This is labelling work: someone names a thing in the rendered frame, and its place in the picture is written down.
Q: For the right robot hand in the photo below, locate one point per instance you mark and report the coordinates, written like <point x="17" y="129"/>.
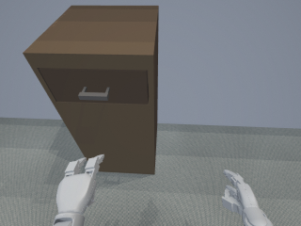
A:
<point x="236" y="200"/>

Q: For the cabinet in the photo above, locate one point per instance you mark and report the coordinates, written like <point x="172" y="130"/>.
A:
<point x="106" y="38"/>

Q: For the drawer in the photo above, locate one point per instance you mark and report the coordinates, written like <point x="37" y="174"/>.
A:
<point x="126" y="86"/>

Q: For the left robot forearm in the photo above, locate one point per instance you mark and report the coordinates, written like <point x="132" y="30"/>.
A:
<point x="69" y="218"/>

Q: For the left robot hand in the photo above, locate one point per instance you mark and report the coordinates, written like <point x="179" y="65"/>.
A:
<point x="77" y="191"/>

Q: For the right robot forearm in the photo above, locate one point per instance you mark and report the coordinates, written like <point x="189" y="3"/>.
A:
<point x="254" y="216"/>

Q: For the handle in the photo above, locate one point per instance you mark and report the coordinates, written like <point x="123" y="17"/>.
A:
<point x="94" y="96"/>

